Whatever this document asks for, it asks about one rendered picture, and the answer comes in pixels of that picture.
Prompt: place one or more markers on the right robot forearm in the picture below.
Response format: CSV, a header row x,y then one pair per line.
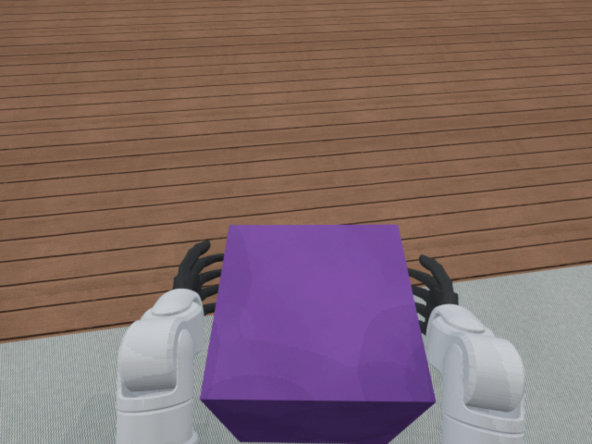
x,y
483,379

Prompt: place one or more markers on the left robot hand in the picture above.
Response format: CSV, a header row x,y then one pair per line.
x,y
189,269

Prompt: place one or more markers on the carton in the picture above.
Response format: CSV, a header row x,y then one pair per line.
x,y
315,336

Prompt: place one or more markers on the right robot hand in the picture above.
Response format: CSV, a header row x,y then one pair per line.
x,y
440,285

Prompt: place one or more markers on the left robot forearm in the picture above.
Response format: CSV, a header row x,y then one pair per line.
x,y
155,372

